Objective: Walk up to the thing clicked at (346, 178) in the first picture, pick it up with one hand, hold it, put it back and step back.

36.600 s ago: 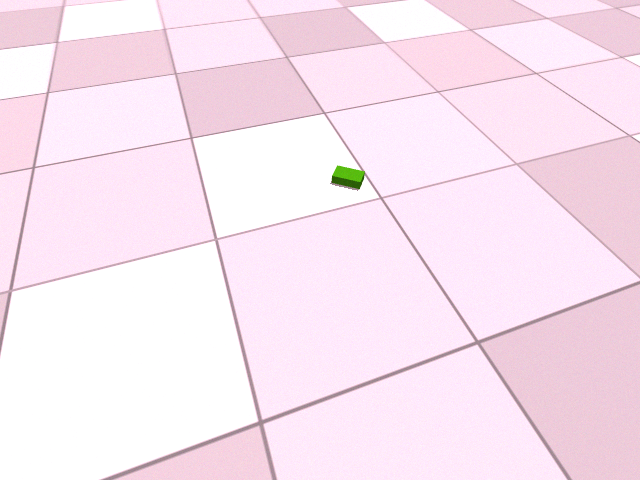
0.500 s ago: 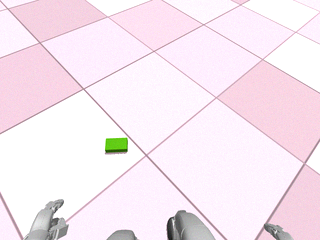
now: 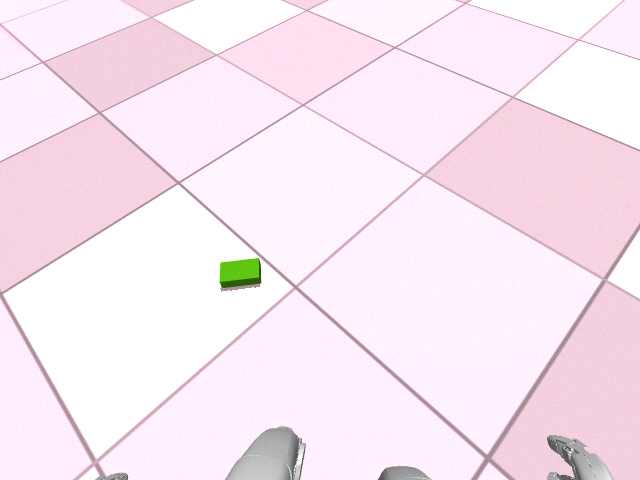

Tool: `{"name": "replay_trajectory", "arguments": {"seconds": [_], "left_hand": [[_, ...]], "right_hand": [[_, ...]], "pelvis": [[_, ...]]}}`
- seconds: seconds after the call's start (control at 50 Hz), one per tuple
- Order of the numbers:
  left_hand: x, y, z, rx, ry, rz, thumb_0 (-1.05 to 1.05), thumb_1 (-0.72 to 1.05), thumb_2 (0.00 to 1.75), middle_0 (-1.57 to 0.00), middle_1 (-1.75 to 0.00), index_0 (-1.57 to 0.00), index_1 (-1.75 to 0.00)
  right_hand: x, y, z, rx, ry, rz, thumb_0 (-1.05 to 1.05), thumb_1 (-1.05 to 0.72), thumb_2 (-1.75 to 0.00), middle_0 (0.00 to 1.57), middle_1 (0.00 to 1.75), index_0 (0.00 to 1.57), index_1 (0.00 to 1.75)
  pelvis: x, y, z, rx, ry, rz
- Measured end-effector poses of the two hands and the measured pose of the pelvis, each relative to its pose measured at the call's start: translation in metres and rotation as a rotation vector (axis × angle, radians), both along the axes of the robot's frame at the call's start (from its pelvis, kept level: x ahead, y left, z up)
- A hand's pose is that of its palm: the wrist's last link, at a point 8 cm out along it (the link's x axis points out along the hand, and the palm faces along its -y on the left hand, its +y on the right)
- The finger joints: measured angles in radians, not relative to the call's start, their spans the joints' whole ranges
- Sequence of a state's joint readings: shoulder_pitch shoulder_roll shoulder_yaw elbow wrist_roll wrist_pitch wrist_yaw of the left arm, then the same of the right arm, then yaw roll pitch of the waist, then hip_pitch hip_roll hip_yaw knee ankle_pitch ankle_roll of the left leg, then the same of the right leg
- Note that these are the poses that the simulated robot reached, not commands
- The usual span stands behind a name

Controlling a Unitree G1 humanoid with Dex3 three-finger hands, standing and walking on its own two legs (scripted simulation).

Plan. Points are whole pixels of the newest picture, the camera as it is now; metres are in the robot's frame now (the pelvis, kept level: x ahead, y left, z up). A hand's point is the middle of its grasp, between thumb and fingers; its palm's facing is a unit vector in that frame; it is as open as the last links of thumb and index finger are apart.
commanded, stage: step back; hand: left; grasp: from above
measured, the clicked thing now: (240, 272) +0.82 +0.37 -0.74
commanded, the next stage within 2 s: stand in 1.54 s
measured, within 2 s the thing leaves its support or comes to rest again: neither
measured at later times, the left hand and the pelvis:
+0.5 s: hand out of the picture -0.10 +0.23 -0.16, palm faces +0.05 -0.93 -0.36, open 7.4 cm; pelvis -0.16 -0.04 +0.00, yaw +3 degrees
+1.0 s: hand out of the picture -0.16 +0.25 -0.14, palm faces +0.08 -0.91 -0.40, open 7.4 cm; pelvis -0.20 -0.04 +0.00, yaw +6 degrees
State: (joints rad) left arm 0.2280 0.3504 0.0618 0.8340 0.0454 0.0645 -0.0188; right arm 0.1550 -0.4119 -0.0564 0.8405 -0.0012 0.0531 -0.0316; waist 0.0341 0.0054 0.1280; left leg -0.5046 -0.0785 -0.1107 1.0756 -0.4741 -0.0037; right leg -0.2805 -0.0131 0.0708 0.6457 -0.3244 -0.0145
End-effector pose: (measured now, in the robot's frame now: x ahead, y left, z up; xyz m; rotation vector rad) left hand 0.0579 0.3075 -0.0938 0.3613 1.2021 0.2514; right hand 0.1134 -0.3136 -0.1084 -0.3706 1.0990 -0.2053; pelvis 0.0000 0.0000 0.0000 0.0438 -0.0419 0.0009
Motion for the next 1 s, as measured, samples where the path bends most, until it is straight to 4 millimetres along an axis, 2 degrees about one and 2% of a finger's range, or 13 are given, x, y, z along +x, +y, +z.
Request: {"name": "replay_trajectory", "arguments": {"seconds": [0.12, 0.18, 0.24, 0.34, 0.46, 0.56, 0.62, 0.68, 0.76, 0.82, 0.92, 1.0], "left_hand": [[-0.008, -0.001, 0.007, 0.034, -0.090, -0.003, 0.01, 0.90, 0.89, -0.21, -0.30, -0.21, -0.31], [-0.014, 0.002, 0.000, 0.032, -0.156, 0.003, 0.01, 0.90, 0.89, -0.21, -0.30, -0.21, -0.30], [-0.030, 0.003, -0.015, 0.007, -0.184, 0.014, 0.01, 0.90, 0.89, -0.21, -0.30, -0.20, -0.30], [-0.077, -0.013, -0.019, -0.053, -0.115, 0.040, 0.01, 0.90, 0.89, -0.21, -0.30, -0.20, -0.30], [-0.143, -0.026, -0.021, -0.060, -0.055, 0.058, 0.01, 0.90, 0.89, -0.21, -0.30, -0.20, -0.30], [-0.200, -0.040, -0.027, -0.016, 0.023, 0.039, 0.01, 0.90, 0.89, -0.21, -0.30, -0.20, -0.30], [-0.231, -0.052, -0.020, -0.008, 0.046, 0.056, 0.01, 0.90, 0.89, -0.21, -0.30, -0.20, -0.30], [-0.250, -0.054, -0.011, 0.003, 0.060, 0.078, 0.01, 0.90, 0.89, -0.21, -0.30, -0.21, -0.30], [-0.255, -0.047, -0.004, 0.019, 0.031, 0.097, 0.01, 0.90, 0.89, -0.21, -0.30, -0.21, -0.31], [-0.252, -0.035, -0.004, 0.025, -0.002, 0.110, 0.01, 0.90, 0.89, -0.21, -0.30, -0.21, -0.31], [-0.244, -0.020, -0.011, 0.017, 0.003, 0.109, 0.01, 0.90, 0.89, -0.21, -0.30, -0.20, -0.30], [-0.225, -0.021, -0.007, -0.002, -0.020, 0.080, 0.01, 0.90, 0.89, -0.21, -0.30, -0.20, -0.30]], "right_hand": [[-0.060, -0.006, -0.008, -0.013, 0.092, 0.024, 0.01, -0.91, -0.89, 0.20, 0.30, 0.20, 0.30], [-0.086, -0.003, -0.012, -0.030, 0.135, 0.057, 0.01, -0.91, -0.89, 0.20, 0.30, 0.20, 0.30], [-0.110, 0.003, -0.011, -0.039, 0.149, 0.070, 0.01, -0.91, -0.89, 0.20, 0.30, 0.20, 0.30], [-0.138, 0.002, 0.008, -0.043, 0.116, 0.084, 0.01, -0.90, -0.89, 0.21, 0.30, 0.21, 0.30], [-0.144, -0.018, 0.024, -0.062, 0.028, 0.099, 0.01, -0.90, -0.89, 0.21, 0.30, 0.21, 0.30], [-0.150, -0.042, 0.013, -0.037, -0.060, 0.087, 0.01, -0.90, -0.89, 0.21, 0.30, 0.21, 0.30], [-0.169, -0.050, 0.005, -0.014, -0.044, 0.062, 0.00, -0.91, -0.89, 0.20, 0.30, 0.20, 0.30], [-0.191, -0.052, 0.001, 0.021, 0.001, 0.041, 0.01, -0.91, -0.89, 0.20, 0.30, 0.20, 0.30], [-0.218, -0.052, -0.009, 0.027, 0.085, 0.042, 0.01, -0.91, -0.89, 0.20, 0.30, 0.20, 0.30], [-0.230, -0.044, -0.014, 0.024, 0.145, 0.064, 0.01, -0.91, -0.89, 0.20, 0.30, 0.20, 0.30], [-0.235, -0.023, -0.009, 0.039, 0.124, 0.059, 0.01, -0.91, -0.89, 0.20, 0.30, 0.20, 0.30], [-0.236, -0.021, 0.002, 0.041, 0.102, 0.046, 0.01, -0.91, -0.89, 0.21, 0.30, 0.21, 0.30]], "pelvis": [[-0.037, -0.007, -0.001, -0.017, 0.026, 0.055], [-0.061, -0.009, -0.009, -0.033, 0.019, 0.097], [-0.086, -0.011, -0.014, 0.002, -0.011, 0.105], [-0.116, -0.015, -0.002, -0.056, -0.018, 0.107], [-0.152, -0.032, 0.002, -0.064, 0.016, 0.074], [-0.181, -0.050, -0.010, -0.062, 0.004, 0.028], [-0.190, -0.056, -0.007, -0.082, -0.012, 0.037], [-0.193, -0.058, -0.002, -0.044, -0.006, 0.023], [-0.197, -0.054, 0.000, -0.046, 0.005, 0.065], [-0.199, -0.048, -0.003, -0.051, 0.008, 0.102], [-0.202, -0.039, -0.002, -0.014, -0.008, 0.094], [-0.197, -0.039, 0.005, -0.042, -0.007, 0.096]]}}
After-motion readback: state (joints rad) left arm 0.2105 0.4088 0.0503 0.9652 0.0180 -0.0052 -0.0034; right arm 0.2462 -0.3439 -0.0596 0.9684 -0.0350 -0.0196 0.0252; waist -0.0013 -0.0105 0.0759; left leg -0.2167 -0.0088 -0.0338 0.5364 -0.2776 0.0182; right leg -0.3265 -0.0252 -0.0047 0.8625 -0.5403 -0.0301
